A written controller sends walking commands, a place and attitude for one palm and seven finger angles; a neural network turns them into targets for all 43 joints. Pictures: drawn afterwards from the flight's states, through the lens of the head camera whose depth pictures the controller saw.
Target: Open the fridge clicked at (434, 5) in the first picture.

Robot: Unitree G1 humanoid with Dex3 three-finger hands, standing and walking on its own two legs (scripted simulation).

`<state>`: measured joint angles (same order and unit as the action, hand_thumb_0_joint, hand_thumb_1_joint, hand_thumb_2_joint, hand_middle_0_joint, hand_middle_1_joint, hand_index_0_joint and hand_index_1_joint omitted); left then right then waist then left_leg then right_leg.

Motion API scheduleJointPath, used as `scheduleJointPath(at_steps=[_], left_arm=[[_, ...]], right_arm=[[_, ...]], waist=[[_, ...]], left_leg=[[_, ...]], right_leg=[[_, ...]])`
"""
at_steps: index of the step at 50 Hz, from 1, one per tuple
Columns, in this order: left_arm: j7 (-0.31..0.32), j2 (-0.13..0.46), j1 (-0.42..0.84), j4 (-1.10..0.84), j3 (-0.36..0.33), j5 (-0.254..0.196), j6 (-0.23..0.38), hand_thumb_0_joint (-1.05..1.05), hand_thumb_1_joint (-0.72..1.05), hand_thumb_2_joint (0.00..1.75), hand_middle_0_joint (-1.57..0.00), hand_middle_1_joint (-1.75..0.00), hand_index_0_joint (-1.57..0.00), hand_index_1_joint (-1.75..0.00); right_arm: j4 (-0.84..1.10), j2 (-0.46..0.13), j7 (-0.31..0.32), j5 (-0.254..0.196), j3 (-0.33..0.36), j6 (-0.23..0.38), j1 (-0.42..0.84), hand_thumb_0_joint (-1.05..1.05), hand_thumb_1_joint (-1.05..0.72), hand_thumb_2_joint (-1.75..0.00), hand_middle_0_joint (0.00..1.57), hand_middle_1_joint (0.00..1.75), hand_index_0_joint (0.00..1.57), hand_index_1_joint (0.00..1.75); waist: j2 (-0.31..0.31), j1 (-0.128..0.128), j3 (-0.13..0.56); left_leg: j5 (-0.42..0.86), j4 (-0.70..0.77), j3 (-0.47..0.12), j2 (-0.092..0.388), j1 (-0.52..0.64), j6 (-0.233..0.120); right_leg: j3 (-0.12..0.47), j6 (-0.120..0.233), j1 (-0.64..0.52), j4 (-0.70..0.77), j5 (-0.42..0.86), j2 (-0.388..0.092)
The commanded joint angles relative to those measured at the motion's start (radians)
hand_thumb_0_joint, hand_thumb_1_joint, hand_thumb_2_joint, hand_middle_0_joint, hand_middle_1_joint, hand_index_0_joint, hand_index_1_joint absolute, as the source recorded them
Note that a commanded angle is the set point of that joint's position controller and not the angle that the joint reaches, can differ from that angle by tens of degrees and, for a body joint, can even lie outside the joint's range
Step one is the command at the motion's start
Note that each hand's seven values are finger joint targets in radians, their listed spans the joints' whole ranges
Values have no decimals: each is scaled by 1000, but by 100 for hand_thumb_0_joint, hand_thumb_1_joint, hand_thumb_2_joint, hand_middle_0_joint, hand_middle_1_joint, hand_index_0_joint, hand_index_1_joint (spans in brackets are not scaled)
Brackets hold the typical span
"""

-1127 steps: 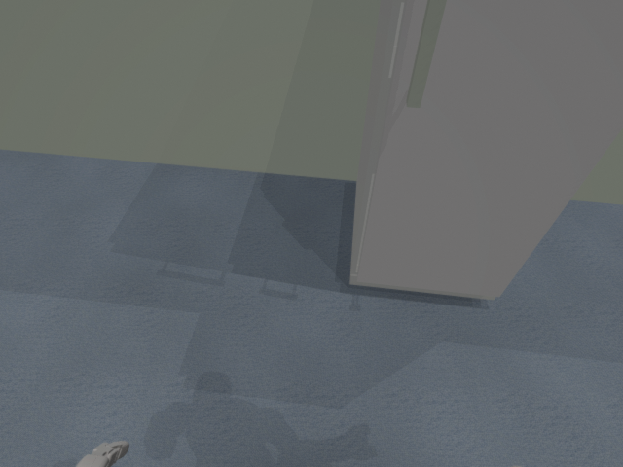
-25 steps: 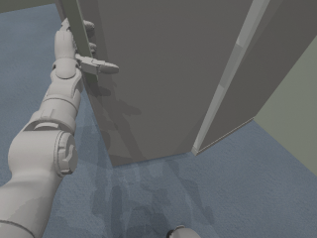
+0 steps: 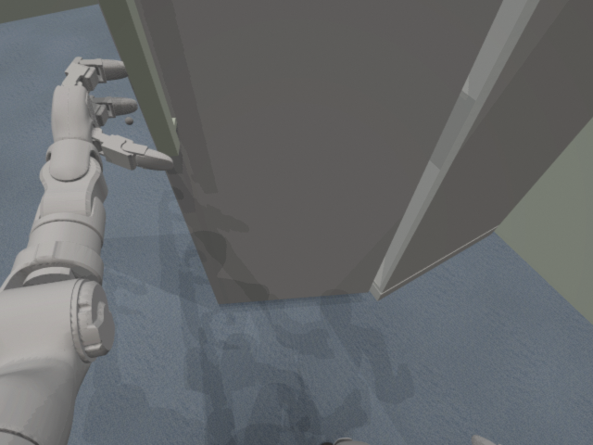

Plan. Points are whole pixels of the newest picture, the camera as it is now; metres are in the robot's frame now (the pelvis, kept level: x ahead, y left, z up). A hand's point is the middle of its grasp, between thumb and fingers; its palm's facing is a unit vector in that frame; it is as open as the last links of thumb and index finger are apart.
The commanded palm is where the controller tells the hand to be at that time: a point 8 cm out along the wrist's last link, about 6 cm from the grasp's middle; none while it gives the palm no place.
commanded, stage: slip the hand off the handle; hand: left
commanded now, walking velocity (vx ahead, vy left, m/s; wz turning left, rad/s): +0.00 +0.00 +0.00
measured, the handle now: (127, 9) +0.55 +0.17 +0.27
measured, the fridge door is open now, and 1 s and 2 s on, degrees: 65 65 65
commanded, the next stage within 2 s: draw the hand back to the body in 1.12 s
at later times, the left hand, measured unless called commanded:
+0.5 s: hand (108, 145) +0.45 +0.21 +0.16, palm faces +0.09 -0.99 -0.13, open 14.7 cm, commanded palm +0.40 +0.25 +0.17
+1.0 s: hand (101, 209) +0.35 +0.19 +0.16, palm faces +0.12 -0.98 -0.13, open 14.7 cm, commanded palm +0.32 +0.24 +0.17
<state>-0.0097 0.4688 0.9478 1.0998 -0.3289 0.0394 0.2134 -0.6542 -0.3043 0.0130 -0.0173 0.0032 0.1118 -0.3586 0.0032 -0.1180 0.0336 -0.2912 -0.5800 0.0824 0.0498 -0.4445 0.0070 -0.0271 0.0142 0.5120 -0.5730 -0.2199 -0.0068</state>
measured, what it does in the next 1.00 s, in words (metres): stands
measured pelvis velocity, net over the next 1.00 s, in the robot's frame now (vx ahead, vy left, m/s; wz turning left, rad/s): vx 0.00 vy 0.01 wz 0.05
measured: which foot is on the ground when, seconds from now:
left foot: down 0.00-1.00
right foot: down 0.00-1.00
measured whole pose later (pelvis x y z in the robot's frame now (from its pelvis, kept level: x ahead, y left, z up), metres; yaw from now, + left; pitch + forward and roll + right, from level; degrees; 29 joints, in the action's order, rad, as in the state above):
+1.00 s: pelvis +0.00 +0.01 +0.01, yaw +3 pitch +0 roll +0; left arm -0.06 0.25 0.37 0.33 -0.11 -0.11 0.00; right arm -0.62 -0.26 0.06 -0.06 -0.04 0.12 -0.22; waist -0.03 0.03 0.04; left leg -0.29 -0.54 0.04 0.02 -0.25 0.00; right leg -0.06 0.00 0.29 -0.53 -0.23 -0.03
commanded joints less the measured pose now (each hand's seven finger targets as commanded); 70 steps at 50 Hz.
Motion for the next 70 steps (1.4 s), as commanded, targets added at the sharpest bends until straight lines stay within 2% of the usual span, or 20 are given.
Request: scheduleJointPath(at_steps=[1, 3, 11, 14, 17, 20, 23, 27, 32, 37, 39, 47, 54, 57, 62, 63, 64, 65, 68, 70], left_arm=[[-55, 210, 551, -358, 35, -42, 103, 0, -55, 20, -25, -115, -25, -115], [-85, 208, 532, -388, 33, -77, 102, 0, -55, 20, -25, -115, -25, -115], [-123, 168, 405, -315, 50, -85, 34, 0, -55, 20, -25, -115, -25, -115], [-122, 201, 337, -301, -2, -103, 30, 0, -55, 20, -25, -115, -25, -115], [-128, 129, 287, -370, 36, -117, 32, 0, -55, 20, -25, -115, -25, -115], [-111, 113, 226, -502, 36, -116, 39, 0, -55, 20, -25, -115, -25, -115], [-86, 90, 173, -630, 42, -123, 34, 0, -55, 20, -25, -115, -25, -115], [-55, 62, 153, -712, 66, -113, -17, 0, -55, 20, -25, -115, -25, -115], [-31, 34, 48, -835, 79, -107, -56, 0, -55, 20, -25, -115, -25, -115], [-61, -11, -65, -831, 110, -142, -117, 0, -55, 20, -25, -115, -25, -115], [-65, -48, -89, -856, 142, -150, -141, 0, -55, 20, -25, -115, -25, -115], [-44, -79, -118, -1046, 183, -150, -142, 0, -55, 20, -25, -115, -25, -115], [-13, 11, -75, -968, 128, -139, -185, 0, -55, 20, -25, -115, -25, -115], [-19, -9, -76, -963, 139, -142, -203, 0, -55, 20, -25, -115, -25, -115], [-53, -46, -165, -984, 148, -161, -182, 0, -55, 20, -25, -115, -25, -115], [10, -117, -157, -915, -36, -391, -255, 0, -55, 20, -25, -115, -25, -115], [29, -153, -170, -964, 23, -388, -297, 0, -55, 20, -25, -115, -25, -115], [46, -136, -207, -991, -16, -388, -329, 0, -55, 20, -25, -115, -25, -115], [114, -99, -400, -1108, 33, -218, -367, 0, -55, 20, -25, -115, -25, -115], [126, -144, -424, -1239, 127, -146, -366, 0, -55, 20, -25, -115, -25, -115]], right_arm=[[68, -132, 13, -10, 56, 24, -88, 0, -90, -90, 20, 30, 20, 30], [69, -133, 23, -17, 56, 25, -81, 0, -90, -90, 20, 30, 20, 30], [58, -125, 18, -24, 43, 9, -70, 0, -90, -90, 20, 30, 20, 30], [68, -130, 18, -21, 43, 5, -65, 0, -90, -90, 20, 30, 20, 30], [96, -123, 11, -24, 42, 7, -42, 0, -90, -90, 20, 30, 20, 30], [114, -114, 3, -23, 44, 11, -18, 0, -90, -90, 20, 30, 20, 30], [127, -108, 0, -20, 45, 16, 1, 0, -90, -90, 20, 30, 20, 30], [130, -97, 4, -25, 36, 17, 48, 0, -90, -90, 20, 30, 20, 30], [146, -80, 15, -27, 28, 32, 103, 0, -90, -90, 20, 30, 20, 30], [150, -83, 30, -38, 17, 37, 149, 0, -90, -90, 20, 30, 20, 30], [160, -78, 36, -43, 11, 39, 176, 0, -90, -90, 20, 30, 20, 30], [178, -59, 49, -38, -4, 67, 235, 0, -90, -90, 20, 30, 20, 30], [138, -62, 74, -31, -21, 60, 254, 0, -90, -90, 20, 30, 20, 30], [143, -52, 79, -30, -23, 57, 265, 0, -90, -90, 20, 30, 20, 30], [154, -55, 69, -30, -14, 70, 248, 0, -90, -90, 20, 30, 20, 30], [150, -40, 73, -51, -13, 80, 290, 0, -90, -90, 20, 30, 20, 30], [142, -44, 73, -45, -23, 89, 294, 0, -90, -90, 20, 30, 20, 30], [142, -45, 72, -45, -16, 91, 291, 0, -90, -90, 20, 30, 20, 30], [164, -47, 44, -30, -11, 75, 288, 0, -90, -90, 20, 30, 20, 30], [181, -40, 29, -26, -9, 66, 286, 0, -90, -90, 20, 30, 20, 30]], waist=[[-47, 2, 484], [-76, 5, 489], [-62, 26, 367], [-5, 45, 372], [25, 60, 370], [-51, 91, 416], [-23, 101, 426], [-33, 95, 341], [-79, 125, 356], [13, 122, 254], [-5, 125, 220], [-26, 136, 239], [18, 116, 160], [-28, 133, 213], [-9, 149, 292], [52, 212, 327], [72, 203, 308], [67, 212, 302], [-14, 220, 254], [-29, 195, 223]], left_leg=[[284, 25, -30, -55, 186, -54], [314, 20, -34, -56, 216, -55], [313, 33, -65, -51, 188, -42], [323, 31, -66, -47, 174, -41], [334, 42, -74, -43, 181, -37], [421, 34, -78, -34, 245, -30], [484, 33, -86, -24, 272, -27], [366, 68, -86, -24, 243, -23], [336, 89, -82, -29, 272, -18], [227, 118, -78, -32, 228, -25], [174, 129, -78, -35, 224, -26], [129, 133, -82, -45, 267, -29], [23, 149, -80, -54, 215, -32], [61, 148, -73, -60, 233, -30], [207, 126, -66, -56, 267, -28], [198, 126, -82, -66, 224, -15], [195, 137, -72, -60, 234, -15], [209, 142, -70, -61, 233, -11], [317, 143, -43, -55, 246, -21], [346, 144, -40, -48, 264, -26]], right_leg=[[38, 0, -296, 41, 360, 13], [32, 3, -298, 42, 370, 17], [5, 8, -237, 45, 333, 14], [3, 6, -253, 39, 339, 15], [-6, 9, -261, 33, 325, 17], [-5, 12, -257, 21, 331, 17], [-14, 9, -271, 21, 335, 21], [-17, 8, -256, 44, 263, 22], [-19, 15, -293, 57, 236, 19], [-22, 12, -298, 89, 186, 15], [-22, 12, -286, 102, 135, 10], [-16, 10, -297, 117, 81, 7], [6, -4, -291, 167, -24, -2], [7, 2, -326, 162, 13, -6], [-8, 6, -379, 122, 192, 0], [-19, 13, -453, 142, 179, 1], [-15, 5, -459, 147, 187, -5], [-18, 5, -466, 148, 201, -5], [-24, 5, -444, 116, 288, -8], [-30, 7, -420, 107, 310, -10]])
